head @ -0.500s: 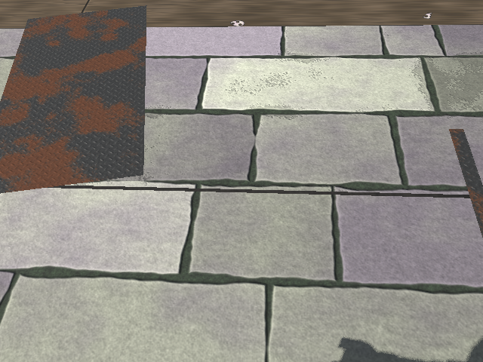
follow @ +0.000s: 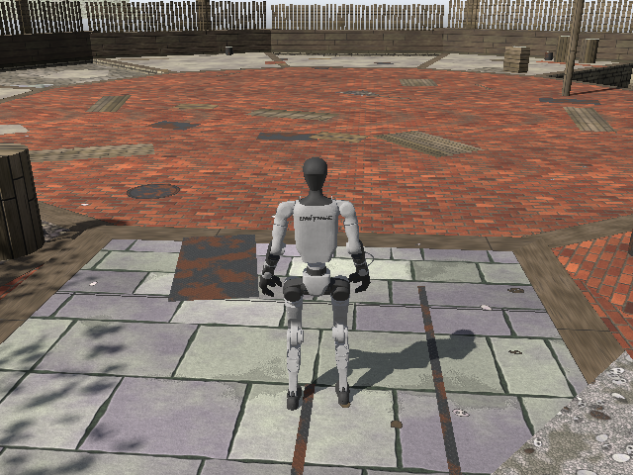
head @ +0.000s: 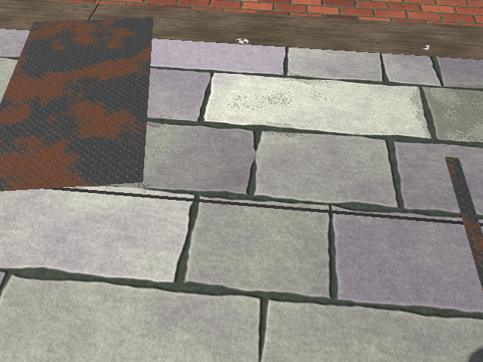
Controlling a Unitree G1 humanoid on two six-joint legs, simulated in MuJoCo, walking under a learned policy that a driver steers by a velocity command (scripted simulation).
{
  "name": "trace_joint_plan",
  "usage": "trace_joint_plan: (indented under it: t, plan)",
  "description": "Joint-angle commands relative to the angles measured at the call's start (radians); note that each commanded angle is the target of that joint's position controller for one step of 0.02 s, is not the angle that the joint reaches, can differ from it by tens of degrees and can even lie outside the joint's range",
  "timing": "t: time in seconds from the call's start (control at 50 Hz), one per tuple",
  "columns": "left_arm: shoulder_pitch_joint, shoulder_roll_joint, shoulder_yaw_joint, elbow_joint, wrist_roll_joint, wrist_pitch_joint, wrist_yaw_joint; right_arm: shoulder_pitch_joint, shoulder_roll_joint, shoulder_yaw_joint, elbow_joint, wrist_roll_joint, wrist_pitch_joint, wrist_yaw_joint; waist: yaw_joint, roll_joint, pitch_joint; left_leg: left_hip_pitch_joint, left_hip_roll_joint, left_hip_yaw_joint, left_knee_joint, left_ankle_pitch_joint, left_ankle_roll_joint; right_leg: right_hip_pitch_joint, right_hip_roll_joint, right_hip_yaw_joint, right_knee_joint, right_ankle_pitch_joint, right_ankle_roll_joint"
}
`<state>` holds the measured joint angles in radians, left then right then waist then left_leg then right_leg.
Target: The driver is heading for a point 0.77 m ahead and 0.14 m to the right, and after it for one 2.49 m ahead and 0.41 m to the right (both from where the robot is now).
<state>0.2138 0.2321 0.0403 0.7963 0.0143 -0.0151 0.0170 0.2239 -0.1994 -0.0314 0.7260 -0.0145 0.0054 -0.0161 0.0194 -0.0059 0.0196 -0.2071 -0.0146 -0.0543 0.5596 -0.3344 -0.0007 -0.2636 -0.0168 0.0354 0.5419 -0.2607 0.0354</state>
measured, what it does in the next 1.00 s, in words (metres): walks ahead: left foot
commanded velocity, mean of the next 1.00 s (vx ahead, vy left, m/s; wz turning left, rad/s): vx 0.34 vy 0.00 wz -0.02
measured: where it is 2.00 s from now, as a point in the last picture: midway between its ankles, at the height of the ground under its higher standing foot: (284, 274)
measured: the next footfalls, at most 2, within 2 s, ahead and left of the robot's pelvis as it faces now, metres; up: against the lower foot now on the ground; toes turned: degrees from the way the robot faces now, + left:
left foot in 0.80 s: +0.44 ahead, +0.10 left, +0.00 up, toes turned +1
right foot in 1.36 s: +0.72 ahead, -0.17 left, +0.00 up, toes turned -17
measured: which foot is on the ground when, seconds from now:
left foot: down 0.00-0.30, up 0.32-0.78, down 0.80-1.00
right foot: down 0.00-0.80, up 0.82-1.00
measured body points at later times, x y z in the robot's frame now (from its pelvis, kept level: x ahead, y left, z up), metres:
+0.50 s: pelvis +0.09 -0.04 +0.02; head +0.11 -0.06 +0.46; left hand +0.09 +0.22 -0.11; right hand +0.23 -0.31 -0.10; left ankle +0.11 +0.12 -0.65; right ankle +0.03 -0.12 -0.73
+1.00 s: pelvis +0.37 +0.02 +0.01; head +0.39 +0.02 +0.46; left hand +0.47 +0.29 -0.11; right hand +0.44 -0.25 -0.11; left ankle +0.40 +0.10 -0.73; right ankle +0.36 -0.14 -0.65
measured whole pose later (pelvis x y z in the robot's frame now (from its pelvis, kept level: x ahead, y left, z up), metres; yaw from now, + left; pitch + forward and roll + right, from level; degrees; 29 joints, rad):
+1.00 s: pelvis +0.37 +0.02 +0.01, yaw -3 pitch +0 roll +2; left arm 0.26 0.29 0.06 0.84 -0.03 -0.07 0.01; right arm 0.25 -0.25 -0.06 0.85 -0.01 -0.11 0.03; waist -0.01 -0.05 0.04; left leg -0.20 -0.07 0.10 0.34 -0.14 0.07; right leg -0.56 -0.10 0.07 1.15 -0.27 -0.03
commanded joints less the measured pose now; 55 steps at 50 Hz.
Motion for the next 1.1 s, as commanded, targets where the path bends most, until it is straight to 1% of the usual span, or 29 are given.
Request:
trace_joint_plan:
  t: [0.02, 0.08, 0.12, 0.14, 0.18, 0.22, 0.26, 0.3, 0.32, 0.34, 0.36, 0.38, 0.4, 0.46, 0.52, 0.58, 0.68, 0.74, 0.76, 0.78, 0.8, 0.82, 0.84, 0.86, 0.88, 0.9, 0.94, 1.0, 1.1]
  plan:
    - [-0.012, 0.09, 0.024, -0.041, -0.003, -0.011, 0.006, -0.007, -0.112, -0.028, -0.055, 0.002, -0.018, -0.005, -0.004, 0.033, -0.007, -0.079, 0.062, -0.071, -0.136, 0.12, 0.035, 0.057, -0.016, 0.016, -0.051, 0.13, -0.011]
    - [-0.004, 0.091, 0.026, -0.018, -0.004, -0.009, 0.011, 0.002, -0.105, -0.026, -0.04, 0.003, -0.021, -0.005, -0.004, 0.021, -0.012, -0.073, 0.055, -0.064, -0.131, 0.135, 0.035, 0.065, -0.018, 0.017, -0.049, 0.144, -0.008]
    - [0.016, 0.086, 0.027, 0.006, -0.01, -0.005, 0.014, 0.04, -0.124, -0.034, -0.019, 0.01, -0.015, -0.007, -0.015, 0.05, -0.02, -0.065, 0.049, -0.075, -0.164, -0.117, 0.061, 0.036, 0.031, -0.039, 0.002, -0.062, -0.014]
    - [0.008, 0.086, 0.029, 0.005, -0.016, -0.008, 0.015, 0.058, -0.157, -0.044, -0.014, 0.016, -0.011, -0.009, -0.029, 0.094, 0.013, -0.074, 0.082, -0.136, -0.209, -0.303, 0.096, -0.032, 0.058, -0.074, 0.063, -0.172, -0.02]
    - [-0.044, 0.081, 0.029, -0.027, -0.032, -0.032, 0.01, 0.099, -0.202, -0.055, -0.006, 0.026, -0.019, -0.01, -0.054, 0.191, 0.103, -0.076, 0.231, -0.364, -0.34, -0.526, 0.194, -0.184, 0.051, -0.085, 0.203, -0.204, -0.043]
    - [-0.058, 0.085, 0.031, -0.04, -0.047, -0.064, -0.003, 0.091, -0.202, -0.055, 0.005, 0.034, -0.04, -0.013, -0.045, 0.206, 0.153, -0.068, 0.301, -0.454, -0.37, -0.454, 0.241, -0.251, -0.005, -0.03, 0.253, -0.22, -0.091]
    - [0.008, 0.075, 0.03, -0.014, -0.052, -0.088, -0.022, 0.029, -0.185, -0.049, -0.003, 0.045, -0.046, -0.008, 0.004, 0.181, 0.122, -0.073, 0.262, -0.35, -0.324, -0.312, 0.203, -0.123, -0.012, -0.044, 0.076, -0.193, -0.131]
    - [0.191, 0.102, 0.049, 0.079, -0.034, -0.094, -0.031, -0.036, -0.145, -0.039, -0.017, 0.04, -0.044, -0.004, 0.082, 0.106, 0.035, -0.213, 0.133, -0.168, -0.155, -0.129, 0.123, 0.225, 0.019, -0.037, -0.052, 0.02, -0.117]
    - [0.302, 0.184, 0.07, 0.099, -0.028, -0.097, -0.028, -0.063, -0.077, -0.02, -0.046, 0.033, -0.053, -0.005, 0.109, -0.119, 0.0, -0.351, 0.005, 0.001, 0.166, -0.065, 0.042, 0.347, -0.16, 0.269, -0.21, -0.146, -0.184]
    - [0.368, 0.267, 0.084, 0.099, -0.02, -0.105, -0.042, -0.076, -0.106, -0.031, -0.089, 0.047, -0.07, -0.014, 0.118, -0.319, -0.002, -0.537, -0.064, 0.003, 0.426, -0.23, 0.014, 0.41, -0.353, 0.686, -0.369, -0.234, -0.324]
    - [0.286, 0.2, 0.06, 0.076, -0.015, -0.111, -0.042, -0.045, -0.156, -0.045, -0.075, 0.06, -0.083, -0.011, 0.07, -0.194, 0.045, -0.613, 0.003, -0.069, 0.569, -0.222, 0.031, 0.375, -0.379, 0.688, -0.369, -0.264, -0.342]
    - [0.226, 0.152, 0.046, 0.055, -0.019, -0.111, -0.037, -0.023, -0.157, -0.045, -0.053, 0.062, -0.092, 0.0, 0.044, -0.127, 0.08, -0.639, 0.047, -0.069, 0.601, -0.115, 0.052, 0.354, -0.333, 0.563, -0.357, -0.249, -0.305]
    - [0.19, 0.15, 0.043, 0.044, -0.019, -0.107, -0.035, -0.019, -0.147, -0.045, -0.037, 0.053, -0.098, 0.005, 0.031, -0.083, 0.074, -0.643, 0.078, -0.046, 0.584, -0.02, 0.065, 0.345, -0.292, 0.467, -0.368, -0.21, -0.267]
    - [0.207, 0.096, 0.018, 0.056, -0.015, -0.092, -0.035, -0.05, -0.126, -0.049, -0.03, 0.033, -0.096, 0.024, 0.029, -0.093, 0.05, -0.581, 0.114, 0.008, 0.497, 0.141, 0.055, 0.323, -0.205, 0.249, -0.391, 0.12, -0.214]
    - [0.252, 0.12, 0.018, 0.075, -0.017, -0.08, -0.023, -0.12, -0.095, -0.039, -0.053, 0.028, -0.088, 0.032, 0.042, -0.072, 0.048, -0.586, 0.104, 0.051, 0.37, 0.22, 0.018, 0.321, -0.181, 0.143, -0.396, 0.331, -0.22]
    - [0.258, 0.145, 0.018, 0.079, -0.016, -0.071, -0.009, -0.235, -0.073, -0.024, -0.09, 0.034, -0.094, 0.041, 0.066, -0.077, 0.077, -0.508, 0.081, 0.077, 0.159, 0.345, -0.001, 0.249, -0.158, 0.077, -0.424, 0.322, -0.211]
    - [0.292, 0.165, 0.024, 0.108, -0.032, -0.067, -0.004, -0.342, -0.099, -0.021, -0.13, 0.044, -0.105, 0.064, 0.068, -0.086, 0.13, -0.445, 0.057, 0.073, -0.001, 0.388, 0.029, 0.281, -0.216, 0.065, -0.425, 0.323, -0.215]
    - [0.265, 0.193, 0.036, 0.108, -0.03, -0.057, -0.001, -0.296, -0.146, -0.036, -0.127, 0.04, -0.112, 0.07, 0.007, -0.104, 0.064, -0.334, 0.018, 0.091, -0.036, 0.303, 0.081, 0.367, -0.238, 0.046, -0.302, 0.644, -0.187]
    - [0.252, 0.207, 0.041, 0.105, -0.027, -0.051, 0.0, -0.211, -0.173, -0.05, -0.105, 0.038, -0.11, 0.064, -0.044, -0.123, -0.005, -0.212, -0.015, 0.116, -0.034, 0.278, 0.104, 0.376, -0.227, 0.03, -0.192, 0.838, -0.175]
    - [0.237, 0.199, 0.038, 0.099, -0.021, -0.042, 0.001, -0.04, -0.213, -0.072, -0.054, 0.04, -0.105, 0.054, -0.13, -0.115, -0.112, 0.014, -0.035, 0.131, -0.048, 0.293, 0.136, 0.319, -0.184, -0.004, 0.005, 0.932, -0.149]
    - [0.235, 0.171, 0.024, 0.074, -0.006, -0.041, 0.003, 0.157, -0.269, -0.088, -0.01, 0.028, -0.099, 0.04, -0.199, -0.038, -0.259, 0.361, 0.132, -0.059, -0.005, 0.263, 0.196, 0.077, -0.141, -0.016, 0.305, 0.664, -0.121]
    - [0.393, 0.006, -0.021, 0.066, -0.012, -0.06, -0.011, 0.221, -0.34, -0.099, 0.019, 0.018, -0.1, 0.048, -0.103, 0.267, -0.433, 0.692, 0.395, -0.588, -0.123, -0.021, 0.366, -0.303, 0.066, 0.006, 0.684, -0.167, -0.059]
    - [0.325, 0.11, 0.002, 0.08, -0.041, -0.086, -0.018, 0.211, -0.234, -0.073, 0.026, 0.024, -0.099, 0.046, -0.145, 0.213, -0.403, 0.637, 0.389, -0.734, -0.271, -0.157, 0.343, -0.415, 0.05, 0.131, 0.809, -0.287, -0.075]
    - [0.202, 0.175, 0.022, 0.034, -0.072, -0.098, -0.021, 0.116, -0.199, -0.06, 0.021, 0.026, -0.099, 0.041, -0.128, 0.163, -0.205, 0.477, 0.364, -0.559, -0.292, -0.117, 0.287, -0.487, -0.002, 0.105, 0.826, -0.211, -0.087]
    - [0.138, 0.171, 0.021, 0.018, -0.069, -0.103, -0.014, 0.037, -0.18, -0.053, 0.012, 0.023, -0.102, 0.039, -0.094, 0.057, -0.119, 0.309, 0.334, -0.419, -0.316, 0.012, 0.258, -0.447, -0.056, 0.08, 0.781, -0.113, -0.09]
    - [0.115, 0.159, 0.025, 0.017, -0.053, -0.097, -0.009, -0.012, -0.154, -0.047, 0.013, 0.012, -0.11, 0.043, -0.059, 0.024, -0.066, 0.181, 0.295, -0.315, -0.345, 0.124, 0.239, -0.402, -0.089, 0.072, 0.725, -0.055, -0.085]
    - [0.173, 0.121, 0.028, 0.035, -0.047, -0.065, -0.006, -0.048, -0.123, -0.042, 0.03, 0.001, -0.127, 0.048, -0.002, 0.076, -0.056, 0.058, 0.247, -0.183, -0.405, 0.193, 0.222, -0.294, -0.128, 0.087, 0.668, -0.004, -0.079]
    - [0.145, 0.097, 0.027, 0.019, -0.044, -0.034, 0.0, -0.034, -0.148, -0.05, 0.071, 0.004, -0.144, 0.045, 0.012, 0.066, 0.007, -0.02, 0.246, -0.064, -0.463, 0.262, 0.228, -0.338, -0.136, 0.095, 0.607, 0.048, -0.058]
    - [0.005, 0.098, 0.027, -0.033, -0.035, -0.046, -0.016, -0.003, -0.186, -0.053, 0.104, 0.001, -0.138, 0.024, -0.025, 0.041, 0.039, 0.041, 0.212, 0.098, -0.471, 0.375, 0.191, -0.417, -0.11, 0.08, 0.334, 0.326, -0.046]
